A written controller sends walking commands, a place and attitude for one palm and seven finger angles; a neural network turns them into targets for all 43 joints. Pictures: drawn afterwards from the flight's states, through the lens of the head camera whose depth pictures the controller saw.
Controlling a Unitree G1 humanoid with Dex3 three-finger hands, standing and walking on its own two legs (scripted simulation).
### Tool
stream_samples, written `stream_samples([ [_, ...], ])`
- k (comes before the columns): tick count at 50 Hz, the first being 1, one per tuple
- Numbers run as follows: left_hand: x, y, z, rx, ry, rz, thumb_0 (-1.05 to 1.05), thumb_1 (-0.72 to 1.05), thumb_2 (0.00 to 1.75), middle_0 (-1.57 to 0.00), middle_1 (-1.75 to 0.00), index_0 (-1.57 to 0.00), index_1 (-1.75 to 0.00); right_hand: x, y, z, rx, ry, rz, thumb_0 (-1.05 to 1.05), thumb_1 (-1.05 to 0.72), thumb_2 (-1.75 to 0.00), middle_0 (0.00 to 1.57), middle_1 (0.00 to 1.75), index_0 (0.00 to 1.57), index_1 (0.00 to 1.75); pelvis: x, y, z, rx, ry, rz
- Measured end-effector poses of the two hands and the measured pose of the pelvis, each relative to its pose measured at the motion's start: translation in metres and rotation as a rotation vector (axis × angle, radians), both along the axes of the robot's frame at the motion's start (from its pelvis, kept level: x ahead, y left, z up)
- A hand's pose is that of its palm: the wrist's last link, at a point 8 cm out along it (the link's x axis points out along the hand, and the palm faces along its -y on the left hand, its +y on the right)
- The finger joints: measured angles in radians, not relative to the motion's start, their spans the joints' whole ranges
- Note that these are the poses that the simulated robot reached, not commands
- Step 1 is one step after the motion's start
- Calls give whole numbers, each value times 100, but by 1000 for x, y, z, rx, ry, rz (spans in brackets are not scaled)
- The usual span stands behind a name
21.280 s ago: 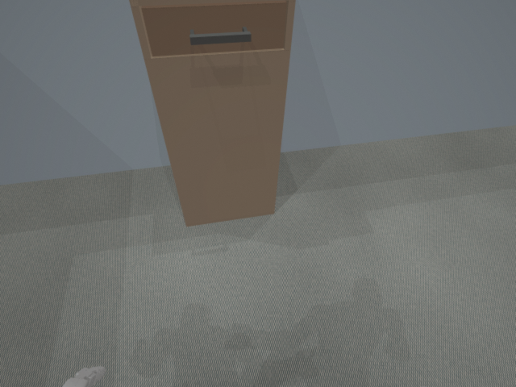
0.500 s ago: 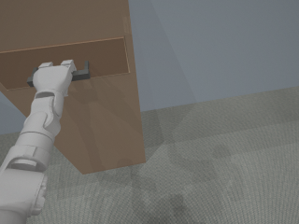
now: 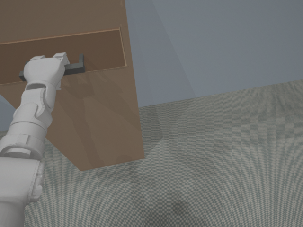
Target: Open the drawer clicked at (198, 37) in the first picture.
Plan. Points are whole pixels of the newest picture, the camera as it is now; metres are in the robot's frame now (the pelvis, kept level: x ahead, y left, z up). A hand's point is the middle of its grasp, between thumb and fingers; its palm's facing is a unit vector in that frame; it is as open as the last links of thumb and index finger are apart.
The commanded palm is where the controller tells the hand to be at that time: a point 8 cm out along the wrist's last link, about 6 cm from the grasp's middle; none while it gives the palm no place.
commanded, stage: pull the drawer open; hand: left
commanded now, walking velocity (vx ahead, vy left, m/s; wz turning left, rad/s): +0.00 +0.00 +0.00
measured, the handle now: (54, 66) +0.52 +0.27 +0.13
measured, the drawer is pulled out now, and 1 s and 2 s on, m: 0.00 0.04 0.15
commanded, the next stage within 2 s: none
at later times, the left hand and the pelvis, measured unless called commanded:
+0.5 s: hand (56, 98) +0.42 +0.25 +0.11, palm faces +0.05 -0.03 -1.00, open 5.8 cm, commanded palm +0.41 +0.25 +0.16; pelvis +0.03 +0.01 +0.01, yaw -1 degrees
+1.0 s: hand (54, 98) +0.42 +0.25 +0.11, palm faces -0.01 +0.01 -1.00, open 5.7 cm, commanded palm +0.39 +0.24 +0.16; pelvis +0.00 -0.02 +0.00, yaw +1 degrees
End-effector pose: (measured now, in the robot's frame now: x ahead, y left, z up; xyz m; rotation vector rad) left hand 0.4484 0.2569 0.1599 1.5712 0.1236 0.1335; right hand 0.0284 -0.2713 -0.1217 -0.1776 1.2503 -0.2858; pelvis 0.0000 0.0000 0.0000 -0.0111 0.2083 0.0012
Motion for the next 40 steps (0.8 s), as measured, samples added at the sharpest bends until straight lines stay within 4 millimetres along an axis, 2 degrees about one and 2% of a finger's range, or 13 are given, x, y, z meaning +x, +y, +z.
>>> stream_samples([
  [6,-3,-2,0,-5,-16,1,2,78,82,-38,-135,-37,-135,-8,1,2,2,4,-31,0,-90,-90,20,30,20,30,2,3,2,0,-10,-13],
  [11,-9,-5,0,-13,-34,-5,3,77,80,-36,-135,-36,-135,8,5,3,14,-41,-29,0,-90,-90,20,30,20,30,7,6,3,0,-19,-22],
  [17,-21,-8,0,-17,-45,-3,3,77,79,-32,-135,-33,-131,50,13,7,42,-136,9,0,-90,-90,20,30,20,30,14,9,5,0,-33,-22],
  [26,-51,-14,-1,-35,-48,2,3,77,80,-30,-135,-32,-129,134,30,19,88,-299,119,0,-90,-90,20,30,20,30,27,10,7,2,-62,-6],
  [31,-49,-14,1,-11,-26,17,2,75,82,-33,-135,-35,-130,164,37,22,78,-320,200,0,-90,-90,20,30,20,30,24,4,7,6,-72,27],
  [35,-47,-14,3,-8,-1,28,2,73,83,-35,-135,-37,-132,170,38,22,74,-328,217,0,-90,-90,20,30,20,30,20,-2,7,8,-72,36],
  [40,-46,-14,5,-11,24,27,2,72,84,-37,-135,-38,-134,153,30,18,65,-303,201,0,-90,-90,20,30,20,30,15,-8,6,12,-77,37],
])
